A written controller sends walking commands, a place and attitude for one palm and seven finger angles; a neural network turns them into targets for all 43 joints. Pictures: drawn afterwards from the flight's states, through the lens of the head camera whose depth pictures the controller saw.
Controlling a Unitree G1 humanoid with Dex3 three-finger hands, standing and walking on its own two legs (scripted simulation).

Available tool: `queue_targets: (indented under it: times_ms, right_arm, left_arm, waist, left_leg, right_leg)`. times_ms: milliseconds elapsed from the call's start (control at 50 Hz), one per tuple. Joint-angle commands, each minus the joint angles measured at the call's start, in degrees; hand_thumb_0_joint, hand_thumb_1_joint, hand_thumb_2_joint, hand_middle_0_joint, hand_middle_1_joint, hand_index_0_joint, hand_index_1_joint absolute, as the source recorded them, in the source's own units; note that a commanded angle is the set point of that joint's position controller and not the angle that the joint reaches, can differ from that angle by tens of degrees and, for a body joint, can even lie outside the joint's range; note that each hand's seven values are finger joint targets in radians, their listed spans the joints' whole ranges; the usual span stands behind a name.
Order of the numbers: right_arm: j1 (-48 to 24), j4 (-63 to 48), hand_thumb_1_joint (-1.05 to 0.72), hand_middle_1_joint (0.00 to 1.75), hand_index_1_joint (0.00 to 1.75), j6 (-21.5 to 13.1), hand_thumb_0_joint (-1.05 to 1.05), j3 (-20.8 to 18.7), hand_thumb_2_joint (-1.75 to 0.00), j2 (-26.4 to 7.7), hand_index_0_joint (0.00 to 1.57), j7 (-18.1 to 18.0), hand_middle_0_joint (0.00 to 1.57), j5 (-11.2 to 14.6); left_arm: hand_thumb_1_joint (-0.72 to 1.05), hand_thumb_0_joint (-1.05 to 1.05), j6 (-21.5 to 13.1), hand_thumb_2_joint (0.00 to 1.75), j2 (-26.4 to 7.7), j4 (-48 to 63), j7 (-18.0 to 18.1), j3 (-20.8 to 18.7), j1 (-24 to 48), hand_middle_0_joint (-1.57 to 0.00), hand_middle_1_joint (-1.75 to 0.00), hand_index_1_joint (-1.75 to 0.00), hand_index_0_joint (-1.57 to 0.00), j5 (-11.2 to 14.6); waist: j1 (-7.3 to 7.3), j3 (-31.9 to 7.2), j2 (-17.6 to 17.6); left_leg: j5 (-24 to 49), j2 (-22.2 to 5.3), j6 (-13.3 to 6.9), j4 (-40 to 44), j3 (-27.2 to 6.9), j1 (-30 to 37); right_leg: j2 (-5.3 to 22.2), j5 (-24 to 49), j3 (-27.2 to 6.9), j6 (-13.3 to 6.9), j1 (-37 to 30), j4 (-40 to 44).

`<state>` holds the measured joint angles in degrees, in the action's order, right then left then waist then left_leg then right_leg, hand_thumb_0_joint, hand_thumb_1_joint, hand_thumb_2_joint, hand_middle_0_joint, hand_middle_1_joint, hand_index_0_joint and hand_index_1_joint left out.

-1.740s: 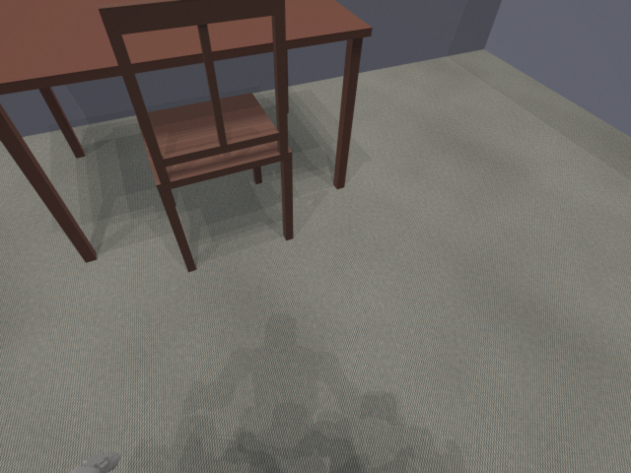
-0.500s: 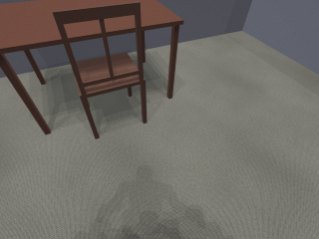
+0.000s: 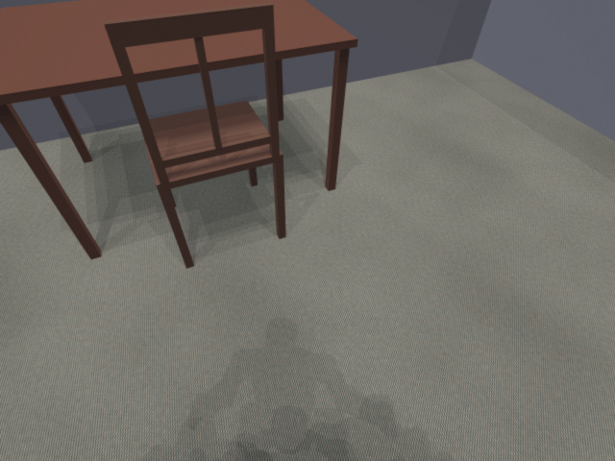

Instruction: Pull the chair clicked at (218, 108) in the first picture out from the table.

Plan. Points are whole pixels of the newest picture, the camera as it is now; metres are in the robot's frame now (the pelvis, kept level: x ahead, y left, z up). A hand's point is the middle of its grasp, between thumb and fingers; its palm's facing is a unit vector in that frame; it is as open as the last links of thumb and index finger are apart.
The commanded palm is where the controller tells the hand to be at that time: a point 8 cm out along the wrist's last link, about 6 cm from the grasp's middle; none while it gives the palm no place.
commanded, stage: look at it before walking up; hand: left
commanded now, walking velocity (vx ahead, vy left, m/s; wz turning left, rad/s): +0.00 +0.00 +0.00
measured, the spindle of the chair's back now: (209, 97) +1.06 +0.36 -0.07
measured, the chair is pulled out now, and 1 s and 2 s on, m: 0.00 0.00 0.00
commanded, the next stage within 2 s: walk to a spot facing it in 0.10 s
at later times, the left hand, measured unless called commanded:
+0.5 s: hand out of the picture +0.05 +0.20 -0.19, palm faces -0.07 -0.98 -0.19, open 7.4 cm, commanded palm none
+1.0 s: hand (256, 388) +0.27 +0.11 -0.18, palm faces -0.23 -0.96 -0.16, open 7.4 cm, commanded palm none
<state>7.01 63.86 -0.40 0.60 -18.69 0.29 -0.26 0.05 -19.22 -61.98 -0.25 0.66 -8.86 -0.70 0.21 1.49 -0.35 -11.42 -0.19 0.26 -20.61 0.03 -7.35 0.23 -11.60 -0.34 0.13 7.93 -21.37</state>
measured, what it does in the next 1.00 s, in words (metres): walks ahead, turning right: right foot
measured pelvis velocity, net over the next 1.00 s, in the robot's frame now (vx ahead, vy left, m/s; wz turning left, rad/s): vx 0.22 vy -0.06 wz -0.28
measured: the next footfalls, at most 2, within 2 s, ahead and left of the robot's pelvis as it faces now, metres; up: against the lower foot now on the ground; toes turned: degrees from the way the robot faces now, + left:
right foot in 0.72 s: +0.19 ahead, -0.16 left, +0.00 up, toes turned -18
left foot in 1.14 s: +0.45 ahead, +0.02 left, +0.00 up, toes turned -9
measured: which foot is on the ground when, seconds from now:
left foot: down 0.00-0.72, up 0.74-1.00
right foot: down 0.00-0.46, up 0.48-0.70, down 0.72-1.00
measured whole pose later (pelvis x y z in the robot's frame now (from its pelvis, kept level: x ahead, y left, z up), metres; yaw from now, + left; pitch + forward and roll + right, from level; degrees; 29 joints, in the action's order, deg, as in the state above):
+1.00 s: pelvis +0.22 -0.06 -0.01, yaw -16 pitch +0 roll -1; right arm 10.0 56.8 -1.6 -3.3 -9.6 1.6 -1.3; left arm -3.0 -9.3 -59.9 -0.4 -2.2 -18.5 -1.5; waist -0.1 0.5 0.4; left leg -13.3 -8.5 2.1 -51.1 5.0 -31.9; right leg -2.4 -16.2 3.4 -2.6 7.5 -23.6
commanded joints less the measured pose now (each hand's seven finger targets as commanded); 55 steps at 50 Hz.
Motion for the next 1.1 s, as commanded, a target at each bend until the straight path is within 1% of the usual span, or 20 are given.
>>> queue_targets:
  times_ms: [0,180,220,300,380,420,440,480,520,560,600,640,660,680,700,720,760,820,1020,1080]
  right_arm:
    - [-2.5,-3.6,-0.90,0.30,0.30,-1.5,0.00,-2.0,-0.90,-11.8,0.20,-1.1,0.20,-0.1]
    - [-2.5,-3.7,-0.90,0.30,0.30,-1.5,0.00,-1.9,-0.90,-11.7,0.20,-1.0,0.20,-0.1]
    - [1.1,-2.1,-0.90,0.30,0.30,-0.5,0.00,-0.4,-0.90,-4.8,0.20,-0.9,0.20,-0.6]
    - [4.3,-3.3,-0.90,0.30,0.30,0.3,0.00,-1.6,-0.90,-4.9,0.20,-0.7,0.20,-1.2]
    - [8.2,-5.0,-0.90,0.30,0.30,-1.0,0.00,-2.7,-0.90,-3.7,0.20,-0.9,0.20,-1.0]
    - [12.5,-4.6,-0.90,0.30,0.30,-2.0,0.00,-3.4,-0.90,-4.6,0.20,-1.3,0.20,-1.1]
    - [16.5,-3.9,-0.90,0.30,0.30,-2.4,0.00,-4.2,-0.90,-6.9,0.20,-1.5,0.20,-1.1]
    - [20.6,-3.1,-0.90,0.30,0.30,-3.5,0.00,-4.4,-0.90,-5.6,0.20,-2.0,0.20,-1.0]
    - [18.7,-3.1,-0.90,0.30,0.30,-4.1,0.00,-4.0,-0.90,-3.6,0.20,-2.1,0.20,-1.3]
    - [17.0,-3.3,-0.90,0.30,0.30,-4.3,0.00,-4.2,-0.90,-3.4,0.20,-2.2,0.20,-1.5]
    - [15.4,-3.0,-0.90,0.30,0.30,-4.2,0.00,-4.2,-0.90,-3.2,0.20,-2.0,0.20,-1.5]
    - [15.0,-2.6,-0.90,0.30,0.30,-4.0,0.00,-4.5,-0.90,-3.3,0.20,-1.8,0.20,-1.0]
    - [14.5,-3.0,-0.90,0.30,0.30,-4.0,0.00,-4.4,-0.90,-2.9,0.20,-1.5,0.20,-0.5]
    - [14.1,-4.6,-0.90,0.30,0.30,-4.3,0.00,-3.6,-0.90,0.9,0.20,-0.8,0.20,0.2]
    - [10.7,-7.8,-0.90,0.30,0.30,-4.5,0.00,-3.6,-0.90,2.9,0.20,-0.7,0.20,0.2]
    - [5.7,-8.4,-0.90,0.30,0.30,-4.2,0.00,-4.0,-0.90,2.9,0.20,-0.7,0.20,-0.1]
    - [5.0,-8.2,-0.90,0.30,0.30,-3.6,0.00,-4.1,-0.90,3.6,0.20,-0.3,0.20,-1.0]
    - [11.0,-6.0,-0.90,0.30,0.30,-1.6,0.00,-4.2,-0.90,5.4,0.20,0.0,0.20,-1.4]
    - [-0.5,-12.2,-0.90,0.30,0.30,-2.8,0.00,-4.3,-0.90,5.7,0.20,1.4,0.20,-0.9]
    - [9.7,-9.2,-0.90,0.30,0.30,-3.7,0.00,-5.0,-0.90,3.0,0.20,0.4,0.20,-1.3]
  left_arm:
    - [0.90,0.00,-1.6,0.90,-11.5,3.4,1.0,-2.4,2.0,-0.20,-0.30,-0.30,-0.20,0.0]
    - [0.90,0.00,-1.6,0.90,-11.5,3.4,1.0,-2.5,2.2,-0.20,-0.30,-0.30,-0.20,0.0]
    - [0.90,0.00,-0.4,0.90,-4.8,1.6,1.1,-1.1,-1.8,-0.20,-0.30,-0.30,-0.20,0.1]
    - [0.90,0.00,0.9,0.90,-6.2,3.3,-0.1,-2.8,-4.8,-0.20,-0.30,-0.30,-0.20,-0.5]
    - [0.90,0.00,0.3,0.90,-5.3,5.5,-0.6,-4.2,-7.4,-0.20,-0.30,-0.30,-0.20,-0.3]
    - [0.90,0.00,-0.3,0.90,-2.5,7.0,-1.0,-4.3,-5.9,-0.20,-0.30,-0.30,-0.20,-0.3]
    - [0.90,0.00,-0.7,0.90,-0.3,8.4,-1.3,-4.1,-3.8,-0.20,-0.30,-0.30,-0.20,-0.2]
    - [0.90,0.00,-1.4,0.90,0.4,11.4,-1.4,-4.5,3.0,-0.20,-0.30,-0.30,-0.20,-0.6]
    - [0.90,0.00,-1.5,0.90,2.8,10.8,-1.9,-4.3,2.0,-0.20,-0.30,-0.30,-0.20,-0.6]
    - [0.90,0.00,-1.3,0.90,4.7,10.4,-2.5,-4.3,0.9,-0.20,-0.30,-0.30,-0.20,-0.4]
    - [0.90,0.00,-1.2,0.90,6.1,9.2,-2.8,-4.3,-1.9,-0.20,-0.30,-0.30,-0.20,-0.4]
    - [0.90,0.00,-1.5,0.90,5.0,6.3,-2.4,-5.0,-10.3,-0.20,-0.30,-0.30,-0.20,-0.6]
    - [0.90,0.00,-2.0,0.90,2.4,3.9,-1.9,-5.9,-18.2,-0.20,-0.30,-0.30,-0.20,-0.9]
    - [0.90,0.00,-2.9,0.90,-4.1,2.5,-0.9,-7.6,-25.7,-0.20,-0.30,-0.30,-0.20,-1.1]
    - [0.90,0.00,-3.0,0.90,-7.6,1.8,-0.3,-7.9,-28.2,-0.20,-0.30,-0.30,-0.20,0.1]
    - [0.90,0.00,-2.8,0.90,-7.5,2.6,0.3,-7.9,-24.7,-0.20,-0.30,-0.30,-0.20,0.3]
    - [0.90,0.00,-3.0,0.90,-1.9,5.0,1.0,-6.1,-15.0,-0.20,-0.30,-0.30,-0.20,-0.2]
    - [0.90,0.00,-3.7,0.90,0.8,5.4,1.0,-5.0,-10.6,-0.20,-0.30,-0.30,-0.20,-0.8]
    - [0.90,0.00,-4.2,0.90,0.1,3.5,0.8,-5.4,-13.9,-0.20,-0.30,-0.30,-0.20,-0.8]
    - [0.90,0.00,-3.9,0.90,0.4,3.9,0.8,-5.7,-12.1,-0.20,-0.30,-0.30,-0.20,-0.4]
  waist:
    - [0.02,-2.4,0.5]
    - [0.07,-2.3,0.2]
    - [-0.05,-2.8,-0.4]
    - [0.21,5.4,-3.2]
    - [-0.79,5.7,-2.9]
    - [-2.89,5.2,4.3]
    - [-4.60,4.3,12.5]
    - [-6.05,8.2,11.1]
    - [-3.48,7.6,7.4]
    - [-2.13,5.8,6.7]
    - [-0.53,5.1,8.8]
    - [3.68,0.9,4.5]
    - [7.18,-2.3,1.3]
    - [10.19,-7.2,-11.6]
    - [9.29,-8.1,-14.8]
    - [9.20,-4.4,-8.9]
    - [4.11,2.7,-3.5]
    - [-0.82,2.1,-4.7]
    - [1.40,5.3,-5.4]
    - [-3.92,1.7,-0.8]
  left_leg:
    - [7.6,-6.5,-1.8,3.3,-5.5,0.5]
    - [8.1,-6.5,-1.7,3.5,-5.5,0.4]
    - [1.0,-6.0,-0.6,1.7,-3.2,1.1]
    - [-19.7,-4.2,-0.9,-2.9,-0.5,-7.5]
    - [-20.1,-4.7,-2.1,-7.3,-0.1,-7.0]
    - [-21.6,-9.9,-4.7,-0.6,-6.8,0.9]
    - [-23.1,-16.9,-7.9,6.2,-15.9,6.8]
    - [-8.7,-24.8,-13.3,10.7,-20.7,9.8]
    - [7.9,-23.1,-12.3,7.6,-11.9,10.2]
    - [9.1,-20.6,-9.8,6.6,-4.0,6.7]
    - [9.7,-17.6,-7.3,4.1,2.7,1.6]
    - [19.4,-14.7,-5.2,-7.6,7.7,-2.0]
    - [20.4,-12.1,-3.1,-19.4,11.5,-7.2]
    - [3.6,-8.0,-0.6,-38.4,13.8,-19.9]
    - [-20.8,-3.3,0.3,-52.3,9.1,-30.0]
    - [-19.0,-6.1,-0.2,-57.2,3.2,-34.0]
    - [-10.4,-10.2,0.0,-53.7,0.7,-32.2]
    - [-6.3,-9.9,1.6,-44.9,3.1,-24.9]
    - [-0.8,-5.8,1.2,-19.9,6.3,-18.4]
    - [0.0,-3.4,0.1,-10.1,7.5,-0.2]
  right_leg:
    - [6.6,6.4,-5.3,-1.4,0.2,3.9]
    - [6.6,6.9,-5.3,-1.4,-0.1,4.0]
    - [5.9,-1.1,-6.0,-0.8,1.1,4.0]
    - [5.3,-23.5,-12.0,-3.6,8.3,5.4]
    - [5.6,-24.5,-14.9,-6.6,12.0,1.9]
    - [0.6,-18.5,-9.1,-5.0,20.1,-9.3]
    - [-3.4,-14.7,-1.8,-3.1,26.6,-21.3]
    - [2.0,-18.0,-0.9,-1.6,36.4,-36.7]
    - [5.1,-16.0,0.1,-1.1,35.2,-36.4]
    - [5.6,-14.1,2.6,-1.3,27.7,-29.3]
    - [3.3,-9.0,7.2,-1.7,17.0,-20.7]
    - [-1.2,-2.1,11.4,-3.0,2.8,-13.8]
    - [-1.0,-0.8,10.0,-4.2,-8.2,-10.9]
    - [12.9,-9.3,-10.6,-9.6,-18.7,-3.2]
    - [24.2,-8.0,-33.3,-15.4,-19.6,6.9]
    - [24.3,-11.5,-34.3,-16.9,-14.4,8.5]
    - [20.5,-13.7,-24.4,-14.1,-0.9,9.3]
    - [15.1,-4.0,-11.8,-11.1,7.5,9.9]
    - [12.7,3.1,-8.3,-9.7,3.6,7.9]
    - [8.0,10.8,-4.7,-7.1,7.5,-6.2]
